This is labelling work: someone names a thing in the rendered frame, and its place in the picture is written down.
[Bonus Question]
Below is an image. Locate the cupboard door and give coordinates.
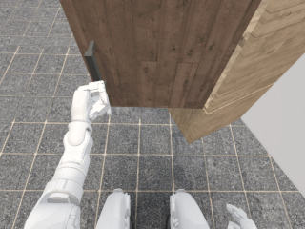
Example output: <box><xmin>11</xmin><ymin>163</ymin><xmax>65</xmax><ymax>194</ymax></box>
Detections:
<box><xmin>59</xmin><ymin>0</ymin><xmax>262</xmax><ymax>109</ymax></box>

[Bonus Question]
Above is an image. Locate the left robot hand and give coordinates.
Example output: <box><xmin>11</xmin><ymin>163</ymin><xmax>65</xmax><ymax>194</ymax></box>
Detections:
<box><xmin>71</xmin><ymin>80</ymin><xmax>112</xmax><ymax>125</ymax></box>

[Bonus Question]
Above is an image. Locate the robot left upper arm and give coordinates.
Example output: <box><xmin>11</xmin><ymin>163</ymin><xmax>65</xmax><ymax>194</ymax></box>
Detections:
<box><xmin>26</xmin><ymin>202</ymin><xmax>81</xmax><ymax>229</ymax></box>

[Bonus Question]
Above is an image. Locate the right robot thigh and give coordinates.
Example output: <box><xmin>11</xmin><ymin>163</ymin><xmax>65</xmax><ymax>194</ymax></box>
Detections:
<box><xmin>170</xmin><ymin>192</ymin><xmax>210</xmax><ymax>229</ymax></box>

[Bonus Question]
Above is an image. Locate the handle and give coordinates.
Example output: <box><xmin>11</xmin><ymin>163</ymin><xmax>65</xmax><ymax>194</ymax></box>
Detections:
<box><xmin>84</xmin><ymin>40</ymin><xmax>107</xmax><ymax>90</ymax></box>

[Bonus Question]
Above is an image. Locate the left robot forearm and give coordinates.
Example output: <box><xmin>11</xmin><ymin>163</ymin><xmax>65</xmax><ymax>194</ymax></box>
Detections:
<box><xmin>24</xmin><ymin>121</ymin><xmax>93</xmax><ymax>229</ymax></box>

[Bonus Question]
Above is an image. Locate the robot right shin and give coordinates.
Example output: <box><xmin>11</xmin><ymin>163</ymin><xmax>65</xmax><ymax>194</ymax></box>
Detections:
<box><xmin>170</xmin><ymin>189</ymin><xmax>186</xmax><ymax>229</ymax></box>

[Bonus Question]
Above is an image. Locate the right robot hand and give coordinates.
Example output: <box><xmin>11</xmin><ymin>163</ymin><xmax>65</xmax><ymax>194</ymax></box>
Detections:
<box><xmin>226</xmin><ymin>204</ymin><xmax>257</xmax><ymax>229</ymax></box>

